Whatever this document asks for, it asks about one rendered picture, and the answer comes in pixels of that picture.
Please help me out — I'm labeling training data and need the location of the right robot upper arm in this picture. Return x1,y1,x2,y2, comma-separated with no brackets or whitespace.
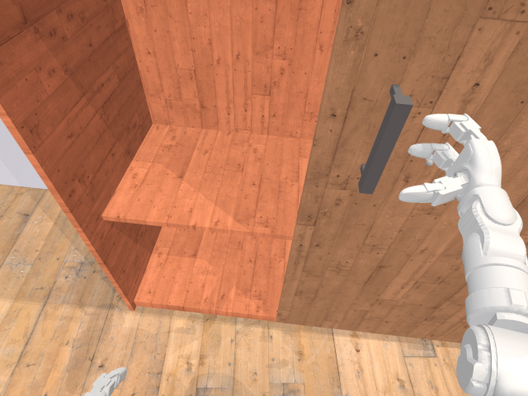
456,324,528,396

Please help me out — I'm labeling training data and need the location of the right robot hand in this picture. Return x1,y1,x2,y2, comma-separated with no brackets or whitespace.
398,113,502,206

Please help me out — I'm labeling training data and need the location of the wardrobe door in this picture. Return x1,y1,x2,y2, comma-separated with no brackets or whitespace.
276,0,528,343

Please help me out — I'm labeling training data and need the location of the left robot hand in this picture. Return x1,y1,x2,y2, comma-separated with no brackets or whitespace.
83,367,127,396

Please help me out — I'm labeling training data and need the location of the handle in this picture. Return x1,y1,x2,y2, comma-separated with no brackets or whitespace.
358,84,413,195

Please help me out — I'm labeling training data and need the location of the right robot forearm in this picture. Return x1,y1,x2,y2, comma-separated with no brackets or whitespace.
457,186,528,334

